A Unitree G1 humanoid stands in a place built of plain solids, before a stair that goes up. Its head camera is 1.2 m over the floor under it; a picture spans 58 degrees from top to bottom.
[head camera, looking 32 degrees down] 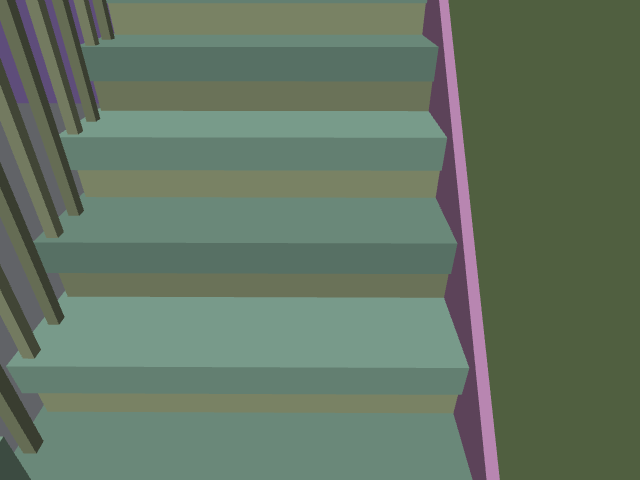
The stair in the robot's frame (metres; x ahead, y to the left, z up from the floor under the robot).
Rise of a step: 0.20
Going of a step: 0.23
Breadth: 1.10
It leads straight ahead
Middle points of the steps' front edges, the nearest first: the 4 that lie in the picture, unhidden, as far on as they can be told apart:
0.71 0.20 0.40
0.95 0.20 0.60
1.18 0.19 0.80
1.41 0.19 1.00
